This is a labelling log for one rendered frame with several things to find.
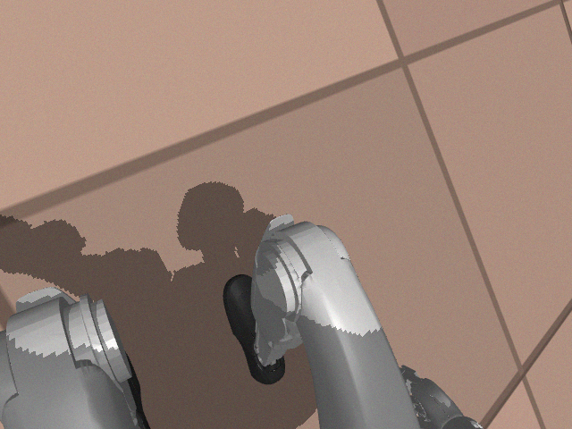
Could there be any left robot foot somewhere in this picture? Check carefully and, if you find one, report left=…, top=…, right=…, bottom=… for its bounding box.
left=125, top=351, right=150, bottom=429

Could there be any right robot hand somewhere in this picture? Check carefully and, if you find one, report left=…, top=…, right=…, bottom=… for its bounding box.
left=400, top=365, right=464, bottom=429

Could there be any right robot foot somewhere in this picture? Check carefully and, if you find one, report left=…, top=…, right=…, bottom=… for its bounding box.
left=223, top=274, right=285, bottom=384

